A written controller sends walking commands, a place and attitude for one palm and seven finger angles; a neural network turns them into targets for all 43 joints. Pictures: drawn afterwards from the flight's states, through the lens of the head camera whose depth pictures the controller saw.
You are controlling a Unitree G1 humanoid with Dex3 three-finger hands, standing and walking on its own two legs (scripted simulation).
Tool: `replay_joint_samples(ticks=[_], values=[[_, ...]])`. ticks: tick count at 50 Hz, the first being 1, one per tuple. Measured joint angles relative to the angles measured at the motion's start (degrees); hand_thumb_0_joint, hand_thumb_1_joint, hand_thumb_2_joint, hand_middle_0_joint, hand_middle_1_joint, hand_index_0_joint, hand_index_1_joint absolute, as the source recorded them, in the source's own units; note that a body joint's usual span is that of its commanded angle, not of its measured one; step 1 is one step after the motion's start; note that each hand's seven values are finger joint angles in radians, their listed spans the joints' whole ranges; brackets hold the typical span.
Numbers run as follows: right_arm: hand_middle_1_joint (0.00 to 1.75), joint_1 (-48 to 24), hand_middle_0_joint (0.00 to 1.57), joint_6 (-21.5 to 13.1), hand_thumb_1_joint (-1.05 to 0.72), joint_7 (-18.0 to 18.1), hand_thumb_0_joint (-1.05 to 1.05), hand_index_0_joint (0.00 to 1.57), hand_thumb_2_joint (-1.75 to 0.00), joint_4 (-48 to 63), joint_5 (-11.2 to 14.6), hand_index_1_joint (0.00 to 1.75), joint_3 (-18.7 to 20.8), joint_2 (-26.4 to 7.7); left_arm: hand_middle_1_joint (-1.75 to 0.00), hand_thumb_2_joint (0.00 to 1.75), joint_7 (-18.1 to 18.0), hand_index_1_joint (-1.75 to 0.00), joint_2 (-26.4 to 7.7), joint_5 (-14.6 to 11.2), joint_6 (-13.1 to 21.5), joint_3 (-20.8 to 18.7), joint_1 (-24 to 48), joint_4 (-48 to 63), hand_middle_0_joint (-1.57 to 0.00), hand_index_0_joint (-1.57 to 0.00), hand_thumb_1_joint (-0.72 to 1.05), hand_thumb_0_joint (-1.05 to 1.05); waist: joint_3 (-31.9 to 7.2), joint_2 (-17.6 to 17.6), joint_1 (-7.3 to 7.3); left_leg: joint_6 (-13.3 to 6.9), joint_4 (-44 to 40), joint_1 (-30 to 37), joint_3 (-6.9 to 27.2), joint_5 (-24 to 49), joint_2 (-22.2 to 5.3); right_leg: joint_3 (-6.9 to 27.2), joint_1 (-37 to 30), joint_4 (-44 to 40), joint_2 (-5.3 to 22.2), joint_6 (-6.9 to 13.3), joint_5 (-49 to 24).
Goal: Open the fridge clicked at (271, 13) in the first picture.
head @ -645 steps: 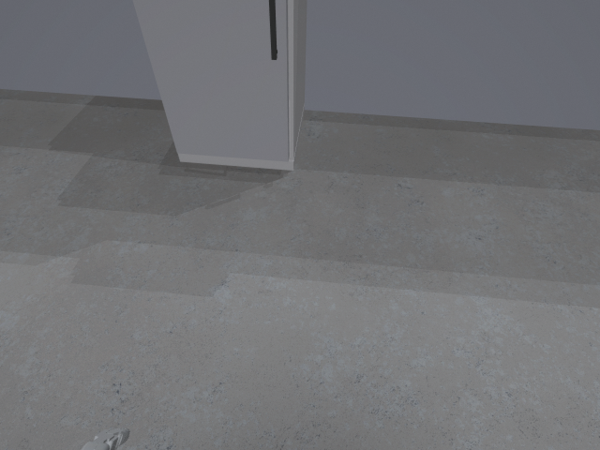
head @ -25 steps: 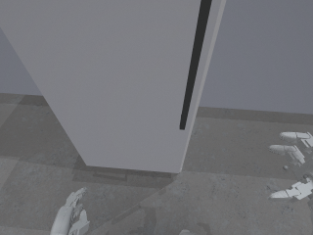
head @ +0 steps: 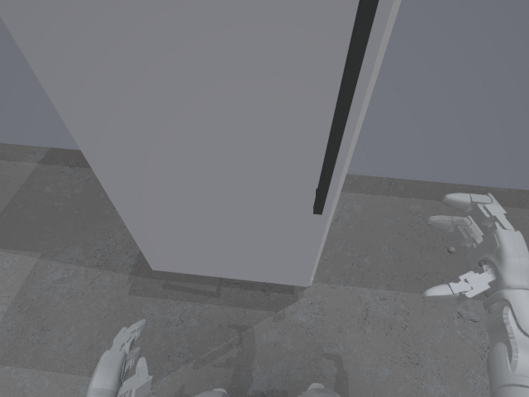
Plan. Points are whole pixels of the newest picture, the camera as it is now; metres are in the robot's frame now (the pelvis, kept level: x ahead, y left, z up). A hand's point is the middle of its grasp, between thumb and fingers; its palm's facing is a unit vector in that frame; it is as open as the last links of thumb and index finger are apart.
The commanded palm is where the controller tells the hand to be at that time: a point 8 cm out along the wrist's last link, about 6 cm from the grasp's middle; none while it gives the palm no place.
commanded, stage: move the hooked fingers beside the handle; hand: right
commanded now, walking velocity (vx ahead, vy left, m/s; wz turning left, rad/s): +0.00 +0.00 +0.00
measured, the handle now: (337, 119) +0.53 -0.08 +0.14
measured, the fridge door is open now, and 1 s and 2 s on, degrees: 0 0 0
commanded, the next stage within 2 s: none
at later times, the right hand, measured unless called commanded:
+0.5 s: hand (410, 215) +0.38 -0.20 +0.07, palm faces +0.02 +1.00 +0.00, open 14.0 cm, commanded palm +0.35 -0.25 +0.07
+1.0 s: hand (376, 193) +0.43 -0.15 +0.07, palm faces +0.02 +1.00 +0.00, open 14.0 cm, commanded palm +0.40 -0.21 +0.06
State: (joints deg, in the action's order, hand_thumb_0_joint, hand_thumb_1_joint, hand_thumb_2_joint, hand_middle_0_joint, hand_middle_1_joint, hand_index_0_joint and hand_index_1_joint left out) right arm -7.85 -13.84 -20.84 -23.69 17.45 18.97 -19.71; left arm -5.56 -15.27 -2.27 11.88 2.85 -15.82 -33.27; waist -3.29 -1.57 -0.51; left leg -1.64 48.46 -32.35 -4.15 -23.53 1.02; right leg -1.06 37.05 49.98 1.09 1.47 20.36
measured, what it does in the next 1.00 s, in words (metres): stands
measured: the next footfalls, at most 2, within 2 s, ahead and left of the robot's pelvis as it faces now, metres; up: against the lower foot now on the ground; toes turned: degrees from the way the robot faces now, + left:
none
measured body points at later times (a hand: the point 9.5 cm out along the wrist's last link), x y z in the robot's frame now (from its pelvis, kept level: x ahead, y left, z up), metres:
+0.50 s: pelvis +0.01 +0.00 +0.00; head +0.07 +0.00 +0.44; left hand +0.14 +0.26 -0.10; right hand +0.38 -0.25 +0.07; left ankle +0.01 +0.10 -0.70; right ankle +0.05 -0.10 -0.70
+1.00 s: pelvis +0.01 +0.00 -0.01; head +0.07 +0.00 +0.43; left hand +0.09 +0.26 -0.12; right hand +0.42 -0.21 +0.07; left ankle +0.01 +0.10 -0.70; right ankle +0.05 -0.10 -0.70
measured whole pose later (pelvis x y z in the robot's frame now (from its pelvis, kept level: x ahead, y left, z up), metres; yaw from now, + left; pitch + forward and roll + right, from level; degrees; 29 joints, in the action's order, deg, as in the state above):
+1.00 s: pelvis +0.01 +0.00 -0.01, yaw +1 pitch +12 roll +1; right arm -30.6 -19.9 -7.1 -45.7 9.7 13.2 -15.0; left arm -2.0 -14.6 -1.2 3.8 1.2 -17.9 -36.4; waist -5.5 -1.5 -3.9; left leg -1.9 53.1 -39.8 -3.4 -25.4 1.2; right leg -1.7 43.9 53.8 1.5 1.3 22.1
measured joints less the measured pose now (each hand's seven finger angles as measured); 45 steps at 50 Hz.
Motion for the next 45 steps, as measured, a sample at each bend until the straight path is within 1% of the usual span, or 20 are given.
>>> replay_joint_samples(ticks=[7,12,16,22,29,36,40,45], values=[[1.2,-1.2,0.3,0.2,0.5,1.6,-0.01,0.3,-0.3,-3.0,-0.5,1.2,0.7,-0.2,-0.3,0.9,0.9,-0.3,0.1,0.0,-2.0,-0.2,-1.1,-0.1,-0.2,-0.21,0.9,0.02,-0.8,0.2,-0.54,0.0,0.0,-0.4,0.6,-0.4,0.1,-0.5,0.0,-0.3,0.1,-0.1,0.4],[1.2,-1.6,0.3,-1.1,0.5,2.5,-0.01,0.3,-0.3,-2.8,-0.9,1.2,-0.7,0.8,-0.3,0.9,1.1,-0.3,-0.3,0.0,-2.5,-0.9,-1.5,-0.5,-0.2,-0.2,0.9,0.02,-0.6,-0.1,-0.29,0.0,0.3,-0.7,0.4,-0.7,0.1,-0.3,0.6,0.2,0.1,0.0,0.8],[1.2,-4.5,0.3,-2.3,0.5,3.3,-0.01,0.3,-0.3,-4.7,-1.5,1.2,-1.8,1.6,-0.3,0.9,1.0,-0.3,-0.3,0.0,-3.0,-1.0,-1.0,-1.4,-0.2,-0.2,0.9,0.02,-0.5,0.1,-0.38,0.0,1.0,-1.5,0.1,-1.1,-0.1,-0.1,1.5,0.9,-0.1,0.0,1.1],[1.2,-9.7,0.3,-1.7,0.5,5.2,-0.01,0.3,-0.3,-8.6,-3.2,1.2,-3.2,1.8,-0.3,0.9,1.3,-0.3,0.1,0.2,-3.8,-1.0,-0.2,-1.5,-0.2,-0.2,0.9,0.02,-0.6,0.3,-1.12,0.0,1.7,-2.9,0.1,-1.3,-0.1,-0.1,2.8,1.5,0.0,-0.1,1.2],[1.2,-10.6,0.3,-2.7,0.5,7.7,-0.01,0.3,-0.3,-9.7,-4.0,1.2,-3.0,2.9,-0.3,0.9,2.4,-0.3,0.7,0.4,-5.4,-1.1,-1.3,-1.1,-0.2,-0.2,0.9,0.01,-1.8,0.3,-1.78,0.0,1.8,-3.4,1.1,-1.5,0.2,-1.0,2.7,1.2,0.2,-0.1,1.6],[1.2,-12.0,0.3,-3.5,0.5,9.3,-0.01,0.3,-0.3,-12.3,-4.8,1.2,-3.7,3.1,-0.3,0.9,3.0,-0.3,0.6,0.4,-6.8,-1.5,-2.2,-1.4,-0.2,-0.2,0.9,0.01,-2.0,0.1,-1.92,-0.1,2.2,-3.8,0.9,-1.8,0.3,-0.8,3.3,1.8,0.3,-0.2,1.9],[1.2,-14.2,0.3,-4.8,0.5,9.9,-0.01,0.3,-0.3,-14.0,-5.3,1.2,-4.6,3.7,-0.3,0.9,3.0,-0.3,0.5,0.5,-7.1,-1.7,-2.2,-2.2,-0.2,-0.2,0.9,0.01,-1.7,0.1,-1.95,-0.1,2.9,-4.6,0.6,-1.8,0.2,-0.5,4.2,2.5,0.3,-0.2,1.9],[1.2,-18.6,0.3,-5.8,0.5,11.8,-0.01,0.3,-0.3,-17.2,-6.4,1.2,-5.8,4.4,-0.3,0.9,3.1,-0.3,0.5,0.7,-7.4,-1.9,-1.9,-3.0,-0.2,-0.2,0.9,0.01,-1.7,0.1,-2.49,-0.2,3.8,-6.1,0.4,-1.9,0.2,-0.3,5.7,3.4,0.3,-0.2,1.8]])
